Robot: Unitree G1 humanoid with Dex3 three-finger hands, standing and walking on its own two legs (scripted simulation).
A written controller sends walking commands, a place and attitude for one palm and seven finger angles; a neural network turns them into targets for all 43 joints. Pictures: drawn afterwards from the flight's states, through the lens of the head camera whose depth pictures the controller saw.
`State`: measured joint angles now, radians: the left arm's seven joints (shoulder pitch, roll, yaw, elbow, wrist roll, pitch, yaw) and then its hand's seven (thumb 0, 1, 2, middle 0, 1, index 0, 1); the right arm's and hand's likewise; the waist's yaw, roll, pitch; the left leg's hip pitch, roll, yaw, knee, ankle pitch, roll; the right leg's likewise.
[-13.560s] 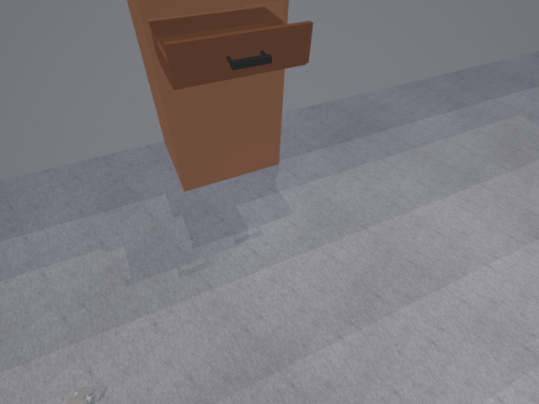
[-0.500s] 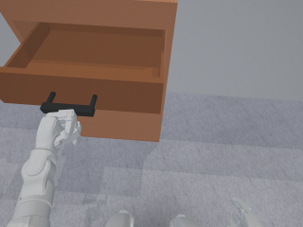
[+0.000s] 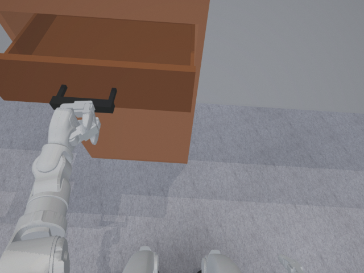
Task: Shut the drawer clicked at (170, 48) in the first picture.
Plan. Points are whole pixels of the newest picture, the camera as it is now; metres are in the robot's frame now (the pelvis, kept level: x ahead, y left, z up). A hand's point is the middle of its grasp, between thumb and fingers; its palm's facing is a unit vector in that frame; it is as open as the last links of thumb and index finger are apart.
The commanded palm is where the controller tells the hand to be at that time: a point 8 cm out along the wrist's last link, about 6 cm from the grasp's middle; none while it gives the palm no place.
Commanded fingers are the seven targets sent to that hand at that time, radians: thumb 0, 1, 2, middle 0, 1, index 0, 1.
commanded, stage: push the drawer shut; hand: left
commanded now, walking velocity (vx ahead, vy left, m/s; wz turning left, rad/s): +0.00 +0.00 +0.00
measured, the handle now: (85, 97) +0.49 +0.23 +0.06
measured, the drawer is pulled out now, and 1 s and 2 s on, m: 0.18 0.06 0.00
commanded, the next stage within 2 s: pull the fist back off the drawer in 1.76 s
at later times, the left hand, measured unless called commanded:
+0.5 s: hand (100, 104) +0.48 +0.20 +0.06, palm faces -0.06 -1.00 -0.02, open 3.0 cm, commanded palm +0.46 +0.24 +0.06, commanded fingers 0.00 0.90 0.90 -1.40 -1.60 -1.40 -1.60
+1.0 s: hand (104, 88) +0.52 +0.19 +0.06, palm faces -0.04 -1.00 -0.02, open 3.2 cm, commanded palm +0.52 +0.23 +0.06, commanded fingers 0.00 0.90 0.90 -1.40 -1.60 -1.40 -1.60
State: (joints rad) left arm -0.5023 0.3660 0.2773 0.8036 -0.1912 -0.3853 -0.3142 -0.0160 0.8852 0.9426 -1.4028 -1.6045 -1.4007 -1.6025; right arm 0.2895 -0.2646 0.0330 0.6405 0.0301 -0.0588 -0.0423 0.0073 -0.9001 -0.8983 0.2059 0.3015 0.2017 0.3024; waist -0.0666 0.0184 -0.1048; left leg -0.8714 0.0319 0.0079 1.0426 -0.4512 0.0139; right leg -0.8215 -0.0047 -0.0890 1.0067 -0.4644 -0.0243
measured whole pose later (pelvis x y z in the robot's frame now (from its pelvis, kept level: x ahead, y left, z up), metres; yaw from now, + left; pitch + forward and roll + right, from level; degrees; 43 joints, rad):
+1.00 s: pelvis +0.01 +0.01 -0.01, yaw -2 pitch +23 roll -4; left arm -0.91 0.53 0.40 1.17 -0.08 -0.40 -0.28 0.02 0.83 0.90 -1.40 -1.60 -1.40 -1.60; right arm 0.37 -0.26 0.04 0.64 -0.01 0.05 0.00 0.00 -0.90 -0.90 0.21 0.30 0.20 0.30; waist -0.17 0.02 -0.11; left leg -1.03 0.06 0.02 1.11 -0.48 0.03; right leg -0.97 0.02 -0.08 1.03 -0.46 -0.01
